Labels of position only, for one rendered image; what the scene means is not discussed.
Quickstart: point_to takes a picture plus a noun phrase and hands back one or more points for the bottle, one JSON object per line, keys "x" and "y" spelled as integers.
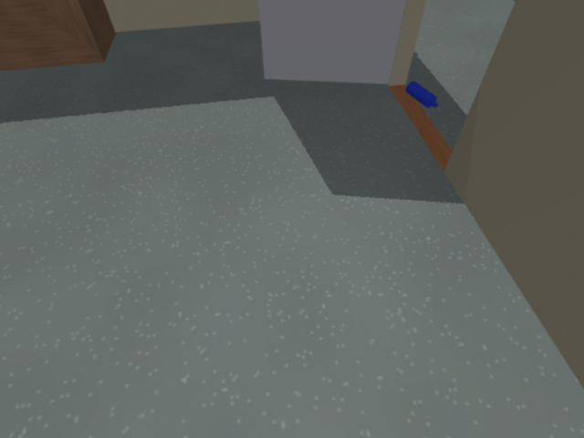
{"x": 421, "y": 94}

